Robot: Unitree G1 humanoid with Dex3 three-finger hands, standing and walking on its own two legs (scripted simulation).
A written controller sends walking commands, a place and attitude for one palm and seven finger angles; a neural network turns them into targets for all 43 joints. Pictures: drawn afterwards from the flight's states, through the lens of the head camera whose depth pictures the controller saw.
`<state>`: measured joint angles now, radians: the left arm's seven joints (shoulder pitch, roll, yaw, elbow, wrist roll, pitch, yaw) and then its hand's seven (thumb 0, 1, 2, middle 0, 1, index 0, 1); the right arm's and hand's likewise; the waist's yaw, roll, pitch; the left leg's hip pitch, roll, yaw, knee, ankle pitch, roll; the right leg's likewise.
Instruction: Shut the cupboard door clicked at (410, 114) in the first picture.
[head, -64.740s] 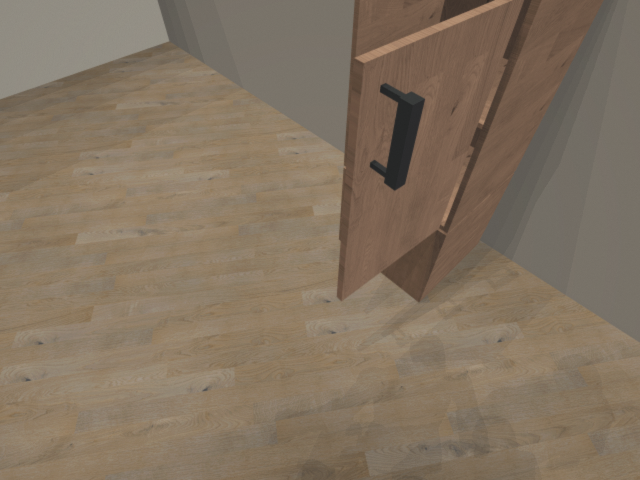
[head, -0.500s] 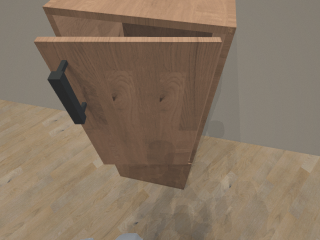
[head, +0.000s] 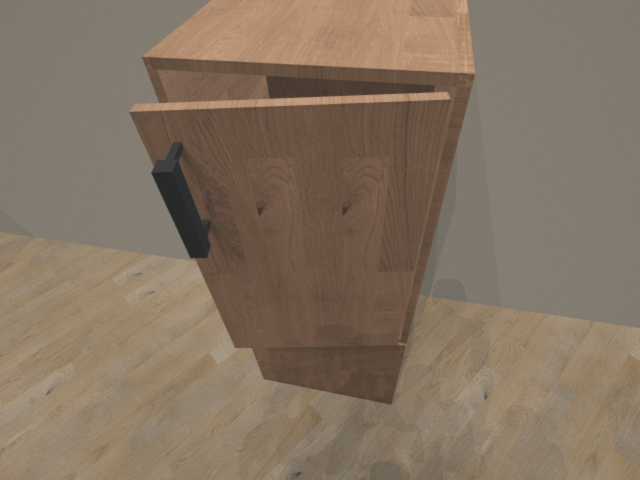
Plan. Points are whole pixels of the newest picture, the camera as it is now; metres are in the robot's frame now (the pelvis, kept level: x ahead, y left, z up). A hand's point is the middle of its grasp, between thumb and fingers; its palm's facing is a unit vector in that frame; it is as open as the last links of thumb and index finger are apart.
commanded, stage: come to a stop and stand still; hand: left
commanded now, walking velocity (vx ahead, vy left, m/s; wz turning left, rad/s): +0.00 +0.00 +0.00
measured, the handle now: (188, 202) +0.42 +0.21 +0.14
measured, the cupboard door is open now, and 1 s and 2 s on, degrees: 12 12 12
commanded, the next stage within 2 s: look again from close up in 0.10 s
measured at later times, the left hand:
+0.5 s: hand out of the picture +0.01 +0.13 -0.16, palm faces +0.02 -0.98 -0.21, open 7.3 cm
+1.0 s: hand out of the picture +0.05 +0.11 -0.16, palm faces +0.05 -0.97 -0.24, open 7.3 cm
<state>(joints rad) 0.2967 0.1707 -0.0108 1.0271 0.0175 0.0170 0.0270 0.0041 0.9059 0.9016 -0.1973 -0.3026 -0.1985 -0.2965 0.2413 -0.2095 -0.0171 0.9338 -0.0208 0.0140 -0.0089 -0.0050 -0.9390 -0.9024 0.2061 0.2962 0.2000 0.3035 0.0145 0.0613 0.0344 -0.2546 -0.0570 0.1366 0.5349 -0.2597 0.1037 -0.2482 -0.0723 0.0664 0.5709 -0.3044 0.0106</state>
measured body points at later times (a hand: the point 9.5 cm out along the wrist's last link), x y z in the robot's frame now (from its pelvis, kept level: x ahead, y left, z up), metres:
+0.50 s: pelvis +0.02 -0.03 +0.01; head +0.04 -0.05 +0.46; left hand +0.01 +0.19 -0.14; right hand +0.01 -0.25 -0.16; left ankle +0.03 +0.05 -0.73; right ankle +0.01 -0.18 -0.73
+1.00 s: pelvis +0.04 -0.06 +0.01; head +0.08 -0.08 +0.45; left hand +0.05 +0.17 -0.14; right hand +0.06 -0.29 -0.16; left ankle +0.03 +0.05 -0.73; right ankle +0.01 -0.18 -0.73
